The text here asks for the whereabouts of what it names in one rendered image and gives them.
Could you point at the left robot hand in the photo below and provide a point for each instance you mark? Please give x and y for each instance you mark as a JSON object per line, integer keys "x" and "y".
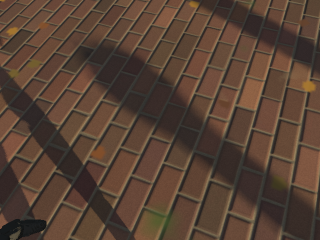
{"x": 17, "y": 229}

